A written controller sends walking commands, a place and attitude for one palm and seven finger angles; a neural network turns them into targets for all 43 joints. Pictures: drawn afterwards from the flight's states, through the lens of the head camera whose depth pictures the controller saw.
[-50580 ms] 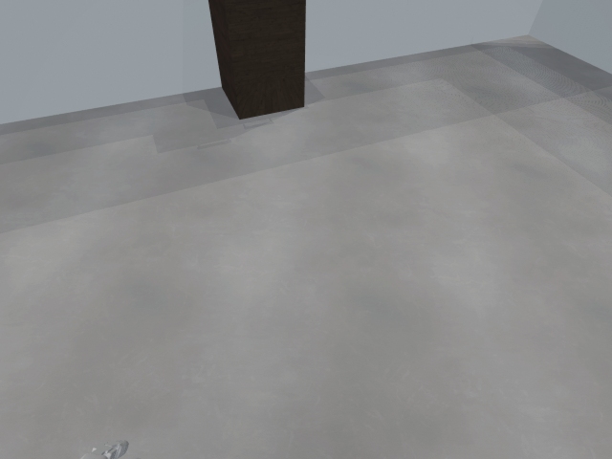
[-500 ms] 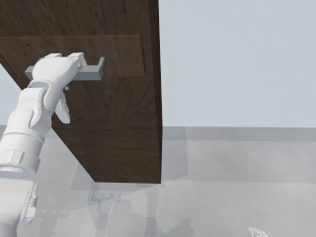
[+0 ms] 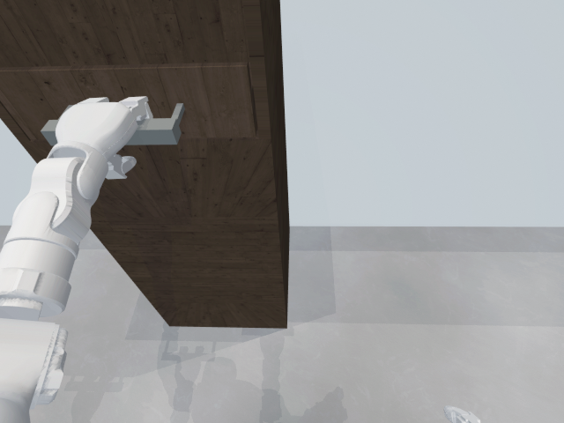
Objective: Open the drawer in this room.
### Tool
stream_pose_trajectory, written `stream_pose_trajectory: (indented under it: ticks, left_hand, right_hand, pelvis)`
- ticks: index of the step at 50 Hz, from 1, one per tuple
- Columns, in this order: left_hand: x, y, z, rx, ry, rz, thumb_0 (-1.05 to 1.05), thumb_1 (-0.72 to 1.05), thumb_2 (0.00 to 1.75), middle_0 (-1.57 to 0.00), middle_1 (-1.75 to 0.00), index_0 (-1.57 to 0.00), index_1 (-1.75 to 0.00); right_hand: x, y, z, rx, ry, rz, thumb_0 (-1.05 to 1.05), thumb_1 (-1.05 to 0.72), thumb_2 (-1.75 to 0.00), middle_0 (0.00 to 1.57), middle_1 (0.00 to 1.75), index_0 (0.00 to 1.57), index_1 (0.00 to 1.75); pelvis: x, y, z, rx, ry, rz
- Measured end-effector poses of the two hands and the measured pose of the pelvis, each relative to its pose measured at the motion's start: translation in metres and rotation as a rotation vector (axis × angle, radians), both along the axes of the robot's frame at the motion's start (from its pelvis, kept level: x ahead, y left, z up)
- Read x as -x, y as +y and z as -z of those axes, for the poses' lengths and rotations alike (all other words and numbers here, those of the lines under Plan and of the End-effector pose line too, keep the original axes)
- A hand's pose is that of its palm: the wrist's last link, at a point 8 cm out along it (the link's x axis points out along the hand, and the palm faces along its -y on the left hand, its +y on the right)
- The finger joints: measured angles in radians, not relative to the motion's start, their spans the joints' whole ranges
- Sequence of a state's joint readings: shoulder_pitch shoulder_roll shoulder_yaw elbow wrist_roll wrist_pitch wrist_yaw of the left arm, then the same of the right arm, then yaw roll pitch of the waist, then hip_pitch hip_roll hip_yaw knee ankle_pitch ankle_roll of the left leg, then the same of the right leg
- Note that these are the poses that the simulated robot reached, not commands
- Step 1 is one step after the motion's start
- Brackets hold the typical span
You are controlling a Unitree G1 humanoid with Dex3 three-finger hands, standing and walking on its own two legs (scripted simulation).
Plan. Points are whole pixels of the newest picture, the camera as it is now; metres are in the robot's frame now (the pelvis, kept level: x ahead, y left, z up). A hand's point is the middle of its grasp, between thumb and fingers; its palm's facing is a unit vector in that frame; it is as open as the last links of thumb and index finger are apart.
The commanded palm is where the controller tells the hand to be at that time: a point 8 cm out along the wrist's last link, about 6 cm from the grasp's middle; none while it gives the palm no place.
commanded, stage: close the thumb around the handle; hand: left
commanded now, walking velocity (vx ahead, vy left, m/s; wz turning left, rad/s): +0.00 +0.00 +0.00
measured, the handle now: (118, 121) +0.49 +0.26 +0.18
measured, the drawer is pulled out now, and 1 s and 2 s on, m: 0.00 0.07 0.18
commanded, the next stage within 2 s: pull the drawer open in 0.20 s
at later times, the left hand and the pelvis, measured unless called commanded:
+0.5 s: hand (118, 160) +0.43 +0.25 +0.15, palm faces +0.02 -0.02 -1.00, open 6.1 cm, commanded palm +0.39 +0.26 +0.21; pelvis +0.00 +0.00 +0.00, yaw -1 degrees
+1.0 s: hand (104, 194) +0.37 +0.25 +0.15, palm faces +0.07 -0.05 -1.00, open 6.0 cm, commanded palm +0.32 +0.25 +0.21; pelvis +0.02 +0.01 +0.00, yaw +0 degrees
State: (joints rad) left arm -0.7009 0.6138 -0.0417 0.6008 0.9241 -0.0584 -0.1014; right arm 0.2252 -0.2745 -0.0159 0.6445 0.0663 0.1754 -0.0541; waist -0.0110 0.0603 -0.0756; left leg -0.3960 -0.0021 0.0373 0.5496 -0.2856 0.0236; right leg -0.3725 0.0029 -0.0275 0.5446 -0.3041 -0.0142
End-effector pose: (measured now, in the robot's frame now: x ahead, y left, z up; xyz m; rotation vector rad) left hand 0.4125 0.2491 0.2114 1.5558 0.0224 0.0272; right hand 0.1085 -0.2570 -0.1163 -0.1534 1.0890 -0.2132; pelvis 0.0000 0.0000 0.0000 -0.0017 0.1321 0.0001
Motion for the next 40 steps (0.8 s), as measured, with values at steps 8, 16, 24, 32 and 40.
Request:
stream_pose_trajectory:
  ticks: [8, 16, 24, 32, 40]
  left_hand:
    - [0.0, 0.0, 0.002, -0.002, -0.007, 0.005, 0.0, 0.65, 0.79, -0.34, -1.32, -0.37, -1.32]
    - [0.0, 0.0, 0.002, -0.003, -0.007, 0.004, 0.0, 0.65, 0.79, -0.33, -1.33, -0.36, -1.33]
    - [0.002, 0.0, 0.003, 0.005, -0.016, 0.001, 0.01, 0.67, 0.79, -0.31, -1.34, -0.35, -1.34]
    - [0.014, 0.001, 0.005, 0.022, -0.043, 0.006, 0.01, 0.68, 0.79, -0.28, -1.35, -0.34, -1.35]
    - [0.037, 0.001, 0.007, 0.031, -0.063, 0.006, 0.02, 0.69, 0.8, -0.27, -1.35, -0.34, -1.34]
  right_hand:
    - [0.001, -0.001, 0.0, 0.0, 0.007, 0.002, 0.01, -0.91, -0.9, 0.2, 0.3, 0.2, 0.3]
    - [-0.002, 0.001, 0.001, 0.001, 0.011, -0.007, 0.01, -0.91, -0.9, 0.2, 0.3, 0.2, 0.3]
    - [-0.007, 0.005, -0.001, -0.014, -0.015, -0.001, 0.01, -0.91, -0.9, 0.2, 0.3, 0.2, 0.3]
    - [-0.023, 0.009, -0.005, -0.032, -0.051, -0.01, 0.01, -0.91, -0.9, 0.2, 0.3, 0.2, 0.3]
    - [-0.055, 0.017, -0.01, -0.052, -0.106, -0.064, 0.01, -0.91, -0.9, 0.2, 0.3, 0.2, 0.3]
  pelvis:
    - [-0.001, 0.001, 0.0, 0.0, 0.001, 0.002]
    - [-0.001, 0.001, 0.0, 0.001, 0.003, -0.005]
    - [-0.004, 0.003, 0.0, 0.0, 0.001, 0.008]
    - [-0.012, 0.006, -0.002, 0.0, -0.001, 0.023]
    - [-0.019, 0.008, -0.003, 0.0, -0.009, 0.017]
